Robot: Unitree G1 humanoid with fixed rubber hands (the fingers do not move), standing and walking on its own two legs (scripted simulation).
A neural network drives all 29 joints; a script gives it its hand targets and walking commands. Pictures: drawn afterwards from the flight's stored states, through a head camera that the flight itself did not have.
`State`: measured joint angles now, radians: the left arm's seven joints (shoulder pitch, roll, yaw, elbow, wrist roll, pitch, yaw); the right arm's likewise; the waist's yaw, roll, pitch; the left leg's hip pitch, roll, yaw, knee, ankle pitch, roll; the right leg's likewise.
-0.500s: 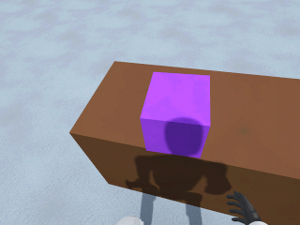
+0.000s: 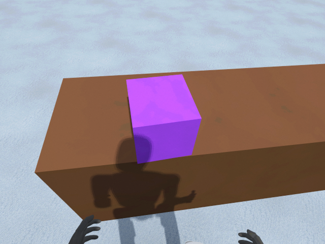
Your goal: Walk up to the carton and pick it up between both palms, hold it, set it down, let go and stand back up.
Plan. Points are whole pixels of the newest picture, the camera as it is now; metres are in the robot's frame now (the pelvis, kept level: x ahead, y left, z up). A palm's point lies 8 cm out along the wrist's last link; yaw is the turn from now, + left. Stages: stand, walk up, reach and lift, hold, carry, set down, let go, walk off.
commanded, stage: walk up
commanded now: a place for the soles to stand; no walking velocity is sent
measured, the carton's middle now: (160, 118) +0.52 +0.00 -0.03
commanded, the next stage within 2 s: none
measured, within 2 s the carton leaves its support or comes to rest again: neither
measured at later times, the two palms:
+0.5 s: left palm out of the picture +0.15 +0.22 -0.11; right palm out of the picture +0.06 -0.19 -0.11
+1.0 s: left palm out of the picture +0.16 +0.22 -0.11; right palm out of the picture +0.11 -0.21 -0.11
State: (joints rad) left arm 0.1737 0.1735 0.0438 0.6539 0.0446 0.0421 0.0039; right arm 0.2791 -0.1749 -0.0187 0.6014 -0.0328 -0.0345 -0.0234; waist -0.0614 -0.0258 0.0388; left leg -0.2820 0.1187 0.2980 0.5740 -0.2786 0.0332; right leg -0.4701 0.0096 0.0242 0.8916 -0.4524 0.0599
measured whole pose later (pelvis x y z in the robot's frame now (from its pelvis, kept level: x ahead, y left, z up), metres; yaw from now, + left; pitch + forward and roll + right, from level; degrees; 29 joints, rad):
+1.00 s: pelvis +0.05 +0.02 +0.01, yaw -5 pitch -1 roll +0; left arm 0.26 0.13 0.01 0.78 0.02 -0.02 0.01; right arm 0.31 -0.15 -0.03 0.74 -0.01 -0.02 0.01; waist -0.01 -0.01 0.01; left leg -0.19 -0.02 0.06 0.46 -0.26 0.03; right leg -0.20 -0.02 0.05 0.48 -0.27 0.03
